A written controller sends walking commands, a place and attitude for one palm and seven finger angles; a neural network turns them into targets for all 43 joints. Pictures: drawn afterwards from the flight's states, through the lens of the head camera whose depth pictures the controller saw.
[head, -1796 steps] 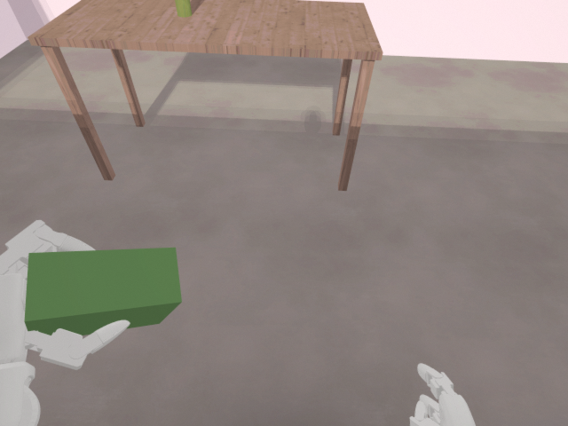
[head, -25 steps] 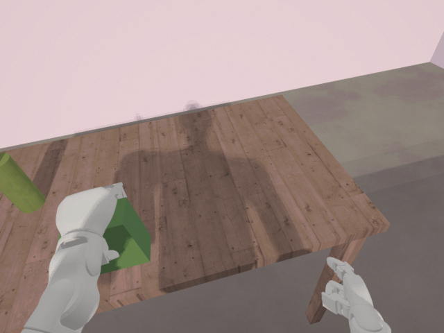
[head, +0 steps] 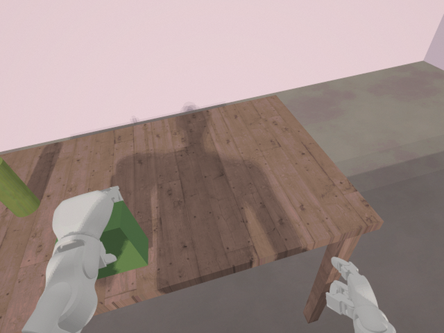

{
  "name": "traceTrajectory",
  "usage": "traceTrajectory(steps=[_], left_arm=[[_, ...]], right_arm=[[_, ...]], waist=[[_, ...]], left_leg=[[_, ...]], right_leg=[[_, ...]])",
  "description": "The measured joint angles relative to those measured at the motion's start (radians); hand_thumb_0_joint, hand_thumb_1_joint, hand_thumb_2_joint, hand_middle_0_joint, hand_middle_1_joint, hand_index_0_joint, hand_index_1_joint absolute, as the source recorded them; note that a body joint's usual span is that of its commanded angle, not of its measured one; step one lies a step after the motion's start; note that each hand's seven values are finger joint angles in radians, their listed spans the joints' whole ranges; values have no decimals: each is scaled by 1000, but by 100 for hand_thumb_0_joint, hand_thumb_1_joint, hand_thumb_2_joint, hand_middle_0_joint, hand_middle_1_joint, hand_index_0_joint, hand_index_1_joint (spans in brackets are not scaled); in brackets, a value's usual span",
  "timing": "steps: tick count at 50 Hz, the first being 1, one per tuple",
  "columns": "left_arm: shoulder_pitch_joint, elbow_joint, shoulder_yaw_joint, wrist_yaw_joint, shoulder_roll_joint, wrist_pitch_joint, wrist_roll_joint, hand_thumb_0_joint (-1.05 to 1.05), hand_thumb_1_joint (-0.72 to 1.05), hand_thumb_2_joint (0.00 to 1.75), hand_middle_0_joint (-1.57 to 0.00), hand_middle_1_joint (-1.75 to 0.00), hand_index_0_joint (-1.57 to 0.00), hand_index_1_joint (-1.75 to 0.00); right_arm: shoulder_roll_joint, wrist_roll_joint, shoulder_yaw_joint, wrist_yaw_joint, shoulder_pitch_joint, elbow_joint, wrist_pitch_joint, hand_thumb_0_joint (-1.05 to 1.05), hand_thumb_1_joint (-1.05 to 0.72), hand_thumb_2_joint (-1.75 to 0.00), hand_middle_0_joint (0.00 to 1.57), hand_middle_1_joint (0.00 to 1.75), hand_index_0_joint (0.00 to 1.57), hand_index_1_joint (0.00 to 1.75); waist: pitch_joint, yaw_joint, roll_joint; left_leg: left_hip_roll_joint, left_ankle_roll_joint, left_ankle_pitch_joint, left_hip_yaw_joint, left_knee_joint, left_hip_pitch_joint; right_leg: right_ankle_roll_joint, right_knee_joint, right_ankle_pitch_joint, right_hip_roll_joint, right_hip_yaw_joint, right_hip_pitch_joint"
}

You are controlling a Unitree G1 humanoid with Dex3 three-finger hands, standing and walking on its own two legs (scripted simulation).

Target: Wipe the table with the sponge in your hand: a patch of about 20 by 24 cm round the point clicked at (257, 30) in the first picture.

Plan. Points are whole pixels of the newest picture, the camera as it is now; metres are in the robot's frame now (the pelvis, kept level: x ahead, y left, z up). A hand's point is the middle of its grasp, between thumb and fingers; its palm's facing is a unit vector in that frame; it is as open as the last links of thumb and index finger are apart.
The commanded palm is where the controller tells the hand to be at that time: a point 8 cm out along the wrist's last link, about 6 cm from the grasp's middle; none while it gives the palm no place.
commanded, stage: lower the sponge onto the table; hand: left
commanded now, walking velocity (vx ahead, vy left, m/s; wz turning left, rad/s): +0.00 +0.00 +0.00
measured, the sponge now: (113, 248) +0.24 +0.27 +0.03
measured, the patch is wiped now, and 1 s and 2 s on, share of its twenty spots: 0.00 0.05 0.25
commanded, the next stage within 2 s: wipe forward along the first lane in 0.70 s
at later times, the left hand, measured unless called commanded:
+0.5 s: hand (106, 239) +0.24 +0.27 +0.06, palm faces -0.01 -0.11 -0.99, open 10.1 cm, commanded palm +0.21 +0.26 +0.12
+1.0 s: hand (105, 231) +0.26 +0.28 +0.05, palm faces -0.03 -0.08 -1.00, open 10.1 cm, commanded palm +0.24 +0.27 +0.10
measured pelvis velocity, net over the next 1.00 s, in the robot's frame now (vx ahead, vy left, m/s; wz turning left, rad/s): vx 0.00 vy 0.00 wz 0.02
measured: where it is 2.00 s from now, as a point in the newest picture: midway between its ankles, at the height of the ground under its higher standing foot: outside the picture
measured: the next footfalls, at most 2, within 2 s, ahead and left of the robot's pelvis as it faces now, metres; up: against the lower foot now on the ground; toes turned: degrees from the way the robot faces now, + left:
none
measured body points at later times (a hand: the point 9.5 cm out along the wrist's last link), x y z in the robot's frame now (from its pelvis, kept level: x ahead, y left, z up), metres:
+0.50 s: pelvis +0.00 +0.01 +0.00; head -0.01 -0.03 +0.45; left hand +0.23 +0.27 +0.11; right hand +0.25 -0.19 -0.08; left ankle +0.02 +0.12 -0.74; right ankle +0.00 -0.09 -0.74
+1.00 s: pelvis +0.00 +0.00 +0.00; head -0.01 -0.03 +0.45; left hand +0.25 +0.28 +0.11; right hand +0.24 -0.20 -0.10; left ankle +0.02 +0.12 -0.74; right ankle +0.00 -0.09 -0.74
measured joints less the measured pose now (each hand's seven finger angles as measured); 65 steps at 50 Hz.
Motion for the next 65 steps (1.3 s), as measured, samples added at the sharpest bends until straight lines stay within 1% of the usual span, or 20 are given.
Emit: traceTrajectory(steps=[4, 12, 21, 26, 33, 39, 45, 50, 57, 62, 65], left_arm=[[7, 13, -7, -6, -4, 3, 1, 0, -50, 104, -72, -133, -74, -133], [18, 27, -11, 15, -7, -34, 12, 0, -50, 104, -72, -133, -74, -133], [22, 35, -28, 38, -33, -31, 23, 0, -50, 104, -72, -133, -74, -133], [26, 49, -29, 45, -36, -18, 25, 0, -50, 104, -72, -133, -74, -133], [30, 57, -17, 55, -33, -26, 25, 0, -50, 104, -72, -133, -74, -133], [3, 91, -26, 51, -38, -19, 34, -1, -50, 104, -72, -133, -74, -133], [-20, 124, -24, 50, -38, -37, 38, -1, -50, 104, -72, -133, -75, -132], [-102, 206, -25, 54, -35, -43, 42, -1, -51, 104, -73, -132, -75, -132], [-193, 318, -19, 44, -30, -47, 51, -1, -51, 104, -73, -132, -76, -132], [-214, 364, -2, 46, -25, -75, 47, -1, -51, 104, -73, -132, -76, -132], [-228, 388, 9, 47, -20, -94, 43, -1, -52, 105, -74, -132, -76, -131]], right_arm=[[0, 0, -1, -2, 1, -3, 2, 1, -91, -90, 20, 30, 20, 30], [9, -4, -3, -8, 7, -2, -10, 1, -91, -90, 20, 30, 20, 30], [17, -6, -5, 2, 5, 1, -7, 1, -91, -90, 20, 30, 20, 30], [18, -4, -3, 4, 4, 0, 0, 1, -91, -90, 20, 30, 20, 30], [14, -3, -6, 2, 9, 0, 2, 1, -91, -90, 20, 30, 20, 30], [8, 1, -9, -2, 12, 0, 5, 1, -91, -90, 20, 30, 20, 30], [9, 3, -9, -10, 20, 4, 2, 1, -91, -90, 20, 30, 20, 30], [9, 11, -6, -22, 25, 20, 1, 1, -91, -90, 20, 30, 20, 30], [9, 19, -6, -23, 44, 17, 4, 1, -91, -90, 20, 30, 20, 30], [0, 21, -15, -23, 69, 14, 8, 1, -91, -90, 20, 30, 20, 30], [-7, 23, -20, -26, 83, 21, 11, 1, -91, -90, 20, 30, 20, 30]], waist=[[0, -1, -2], [2, 6, -7], [-7, 6, -7], [-10, 4, -12], [-15, 2, -16], [-16, -1, -17], [-22, 1, -15], [-27, 2, -16], [-41, -15, -16], [-50, -25, -15], [-53, -26, -17]], left_leg=[[-1, 1, -2, -2, 5, -5], [-1, 2, -6, -2, 9, -8], [-4, 6, -6, 1, 8, -16], [-5, 7, -8, 1, 11, -18], [-5, 8, -13, -2, 19, -26], [-7, 9, -13, -7, 26, -39], [-8, 9, -14, -10, 32, -54], [-9, 6, -13, -19, 42, -75], [-7, 3, -16, -25, 59, -110], [-5, 1, -23, -26, 73, -129], [-3, 1, -26, -26, 80, -139]], right_leg=[[1, 4, -2, -1, -2, -4], [2, 1, -2, 0, -1, -4], [6, 1, -1, -4, 2, -12], [7, 3, -3, -4, 3, -14], [8, 5, -5, -4, 1, -18], [8, 10, -7, -6, -4, -29], [8, 19, -10, -7, -6, -44], [6, 29, -13, -8, -16, -62], [2, 47, -18, -6, -22, -96], [0, 61, -25, -4, -22, -115], [-1, 67, -27, -2, -22, -124]])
